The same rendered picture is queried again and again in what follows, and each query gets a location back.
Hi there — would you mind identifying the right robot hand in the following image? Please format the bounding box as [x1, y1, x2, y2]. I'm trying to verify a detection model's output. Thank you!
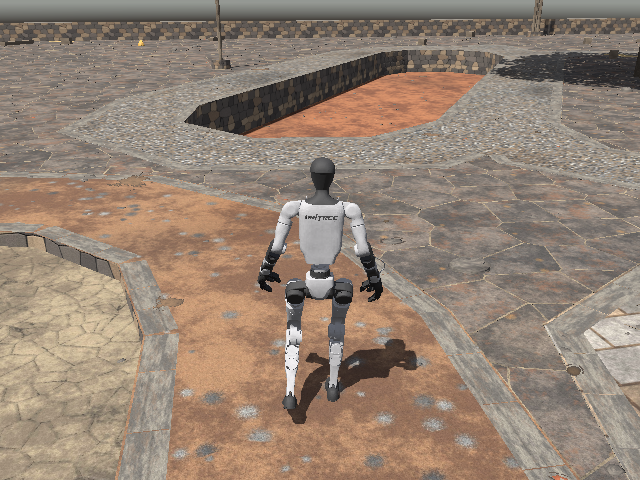
[360, 278, 383, 302]

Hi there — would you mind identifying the left robot hand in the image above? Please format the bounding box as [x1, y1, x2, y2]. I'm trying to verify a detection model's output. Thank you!
[257, 272, 281, 292]

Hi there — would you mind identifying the robot right forearm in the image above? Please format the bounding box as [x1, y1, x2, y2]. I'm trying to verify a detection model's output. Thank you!
[360, 242, 380, 283]

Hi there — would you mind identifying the right robot upper arm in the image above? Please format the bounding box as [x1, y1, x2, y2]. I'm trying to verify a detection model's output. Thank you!
[342, 201, 370, 258]

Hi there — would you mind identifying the right robot foot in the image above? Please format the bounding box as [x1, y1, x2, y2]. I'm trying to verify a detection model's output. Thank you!
[325, 377, 339, 402]

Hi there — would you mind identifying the humanoid robot head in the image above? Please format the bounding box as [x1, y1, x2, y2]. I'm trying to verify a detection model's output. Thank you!
[305, 157, 339, 205]

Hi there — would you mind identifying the robot left forearm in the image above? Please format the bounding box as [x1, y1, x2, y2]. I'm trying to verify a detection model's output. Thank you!
[260, 239, 280, 275]

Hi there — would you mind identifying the left robot upper arm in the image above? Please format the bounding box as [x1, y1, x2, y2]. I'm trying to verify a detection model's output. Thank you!
[270, 200, 301, 255]

